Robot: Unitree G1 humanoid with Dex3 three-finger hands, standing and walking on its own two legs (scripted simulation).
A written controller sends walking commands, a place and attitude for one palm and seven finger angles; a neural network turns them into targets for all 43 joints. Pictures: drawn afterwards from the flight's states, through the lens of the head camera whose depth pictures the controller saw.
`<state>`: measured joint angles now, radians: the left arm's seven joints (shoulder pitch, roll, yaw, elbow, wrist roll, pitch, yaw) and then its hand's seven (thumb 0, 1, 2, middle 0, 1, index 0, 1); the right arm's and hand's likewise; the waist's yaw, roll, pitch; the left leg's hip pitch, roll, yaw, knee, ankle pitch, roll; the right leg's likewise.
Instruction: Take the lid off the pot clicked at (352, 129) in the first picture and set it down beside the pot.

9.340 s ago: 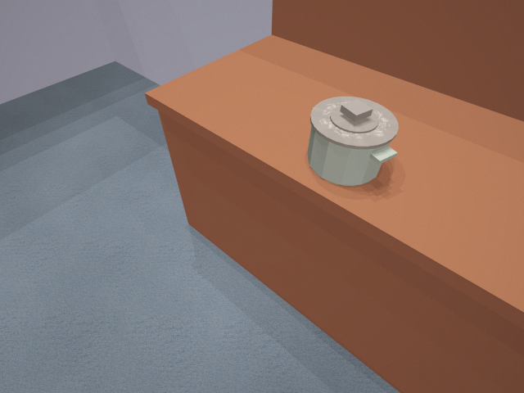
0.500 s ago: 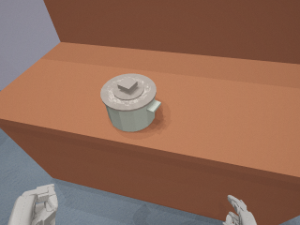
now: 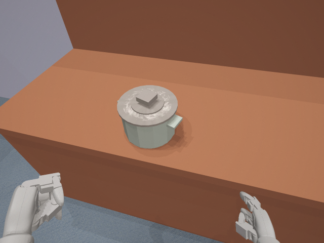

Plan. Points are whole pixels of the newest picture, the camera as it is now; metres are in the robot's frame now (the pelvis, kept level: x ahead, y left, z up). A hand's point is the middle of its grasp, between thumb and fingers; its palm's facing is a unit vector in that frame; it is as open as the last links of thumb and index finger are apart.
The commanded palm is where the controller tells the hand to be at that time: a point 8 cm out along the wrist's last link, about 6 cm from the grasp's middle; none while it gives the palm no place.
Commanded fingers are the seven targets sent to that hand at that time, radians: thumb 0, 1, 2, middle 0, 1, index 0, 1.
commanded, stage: reach forward and open the fingers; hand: left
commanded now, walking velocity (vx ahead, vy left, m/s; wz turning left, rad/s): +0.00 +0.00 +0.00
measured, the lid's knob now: (146, 97) +0.50 +0.12 +0.09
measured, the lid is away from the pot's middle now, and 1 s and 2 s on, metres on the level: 0.00 0.00 0.00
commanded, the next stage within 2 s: move the open hand above the knob in 1.14 s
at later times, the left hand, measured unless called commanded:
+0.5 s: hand (46, 187) +0.19 +0.28 +0.09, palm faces -0.25 -0.06 -0.97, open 3.7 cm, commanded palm +0.18 +0.27 +0.16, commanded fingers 0.00 0.19 1.22 -1.03 -0.65 -1.03 -0.65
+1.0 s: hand (43, 158) +0.23 +0.29 +0.13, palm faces -0.17 -0.05 -0.98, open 9.3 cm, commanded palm +0.21 +0.28 +0.20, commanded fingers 0.00 -0.27 1.40 -0.84 -0.08 -0.84 -0.08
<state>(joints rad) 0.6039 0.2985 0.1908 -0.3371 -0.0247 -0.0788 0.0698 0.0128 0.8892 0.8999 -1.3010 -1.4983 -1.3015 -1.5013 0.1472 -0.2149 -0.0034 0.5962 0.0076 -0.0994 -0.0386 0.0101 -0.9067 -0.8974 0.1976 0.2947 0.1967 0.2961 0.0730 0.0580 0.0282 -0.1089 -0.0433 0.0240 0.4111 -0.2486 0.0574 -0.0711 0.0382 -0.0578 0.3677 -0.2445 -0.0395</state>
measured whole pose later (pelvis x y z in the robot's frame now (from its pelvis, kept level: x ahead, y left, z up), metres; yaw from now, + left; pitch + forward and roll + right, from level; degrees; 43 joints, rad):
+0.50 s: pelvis -0.02 +0.02 +0.00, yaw +0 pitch +0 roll -1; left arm 0.32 0.67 0.08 -0.29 0.74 0.00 -0.22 0.00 0.45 1.10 -1.14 -0.99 -1.14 -0.99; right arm 0.12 -0.30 0.01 0.56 0.04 0.15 -0.01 0.01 -0.91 -0.90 0.20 0.29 0.20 0.30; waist 0.06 0.13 0.00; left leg -0.22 -0.06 0.04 0.44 -0.22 0.09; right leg -0.18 0.02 -0.05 0.40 -0.22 -0.01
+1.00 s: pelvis -0.04 +0.04 +0.00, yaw +1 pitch -1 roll -2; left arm -0.04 0.69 0.07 -0.19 0.72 0.00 -0.35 0.00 -0.19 1.35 -0.88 -0.17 -0.88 -0.17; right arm 0.13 -0.27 0.01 0.56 0.05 0.13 0.05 0.01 -0.91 -0.90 0.20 0.29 0.20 0.30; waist 0.06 0.12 0.05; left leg -0.23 -0.09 0.02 0.42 -0.17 0.11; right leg -0.20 -0.01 -0.07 0.39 -0.18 0.01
